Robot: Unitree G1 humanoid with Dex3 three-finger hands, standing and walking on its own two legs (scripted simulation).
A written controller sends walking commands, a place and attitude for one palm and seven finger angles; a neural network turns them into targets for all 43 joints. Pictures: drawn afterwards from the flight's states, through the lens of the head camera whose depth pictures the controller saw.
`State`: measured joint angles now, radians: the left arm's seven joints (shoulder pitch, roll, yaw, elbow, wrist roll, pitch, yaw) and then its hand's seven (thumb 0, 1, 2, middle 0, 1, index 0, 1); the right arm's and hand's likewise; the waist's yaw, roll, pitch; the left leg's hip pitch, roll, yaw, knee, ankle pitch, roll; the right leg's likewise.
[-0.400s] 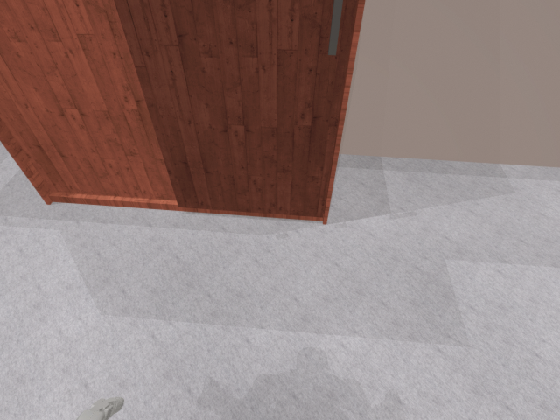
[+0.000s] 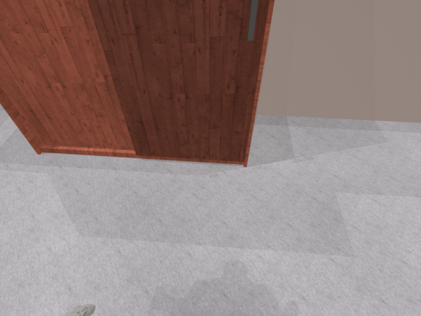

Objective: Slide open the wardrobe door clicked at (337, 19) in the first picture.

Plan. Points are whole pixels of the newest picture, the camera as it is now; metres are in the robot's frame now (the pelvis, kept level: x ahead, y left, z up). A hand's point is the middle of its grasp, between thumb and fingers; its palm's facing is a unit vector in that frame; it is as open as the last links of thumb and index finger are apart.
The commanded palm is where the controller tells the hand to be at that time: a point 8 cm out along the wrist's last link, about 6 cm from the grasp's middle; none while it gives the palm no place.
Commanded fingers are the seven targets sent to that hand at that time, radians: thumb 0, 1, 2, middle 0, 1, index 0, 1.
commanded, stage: stand and wait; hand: right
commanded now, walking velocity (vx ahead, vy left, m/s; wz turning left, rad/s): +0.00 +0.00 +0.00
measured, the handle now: (254, 2) +1.09 -0.10 +0.18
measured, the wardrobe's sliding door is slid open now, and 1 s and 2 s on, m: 0.00 0.00 0.00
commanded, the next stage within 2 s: look at it before walking up in 0.48 s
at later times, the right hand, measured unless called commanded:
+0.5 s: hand out of the picture +0.07 -0.24 -0.15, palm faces -0.03 +0.94 -0.34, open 7.4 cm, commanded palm none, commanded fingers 0.00 -0.90 -0.90 0.20 0.30 0.20 0.30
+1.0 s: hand out of the picture +0.07 -0.24 -0.15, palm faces -0.02 +0.94 -0.33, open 7.4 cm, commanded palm none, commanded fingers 0.00 -0.90 -0.90 0.20 0.30 0.20 0.30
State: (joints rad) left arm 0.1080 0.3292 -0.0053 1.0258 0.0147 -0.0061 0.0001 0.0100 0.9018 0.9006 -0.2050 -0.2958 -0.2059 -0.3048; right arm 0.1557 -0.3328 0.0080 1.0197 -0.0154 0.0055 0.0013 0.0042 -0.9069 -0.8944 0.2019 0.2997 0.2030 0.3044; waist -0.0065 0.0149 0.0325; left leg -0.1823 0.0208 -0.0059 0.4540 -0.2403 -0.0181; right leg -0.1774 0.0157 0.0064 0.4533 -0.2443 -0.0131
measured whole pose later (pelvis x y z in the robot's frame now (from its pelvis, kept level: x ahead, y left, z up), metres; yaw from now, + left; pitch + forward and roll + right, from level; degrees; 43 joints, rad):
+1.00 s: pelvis +0.00 +0.01 +0.00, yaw +0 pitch -2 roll +0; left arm 0.11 0.33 -0.01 1.11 0.01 -0.01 0.00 0.01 0.90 0.90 -0.20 -0.30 -0.21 -0.30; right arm 0.14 -0.34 0.00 1.08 -0.01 -0.01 0.00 0.00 -0.91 -0.89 0.20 0.30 0.20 0.30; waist 0.00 0.01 0.03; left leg -0.15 0.01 0.00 0.38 -0.20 -0.01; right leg -0.14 0.00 0.01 0.38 -0.20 0.00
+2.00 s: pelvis +0.26 +0.06 -0.01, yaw +10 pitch -2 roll +2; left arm 0.30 0.15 0.04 1.09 0.02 -0.03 0.03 0.01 0.91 0.90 -0.20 -0.29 -0.20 -0.30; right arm 0.17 -0.18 -0.05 1.02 -0.02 -0.05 -0.02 0.00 -0.93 -0.89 0.20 0.30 0.20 0.30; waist 0.05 -0.01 0.08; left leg -0.27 -0.04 0.16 0.52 -0.22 0.09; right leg -0.50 -0.13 -0.05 1.21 -0.35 0.00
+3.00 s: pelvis +0.40 +0.04 +0.00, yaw -4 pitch +0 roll +1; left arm 0.27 0.18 0.07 1.06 0.03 0.03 -0.03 0.01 0.91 0.90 -0.20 -0.29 -0.20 -0.30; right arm 0.48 -0.10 -0.03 1.13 -0.03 -0.06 -0.02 0.00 -0.91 -0.89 0.20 0.30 0.20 0.30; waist -0.03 -0.01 0.01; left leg -0.02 0.06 0.15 0.31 -0.28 -0.03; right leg -0.52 -0.11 -0.07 0.86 -0.22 0.01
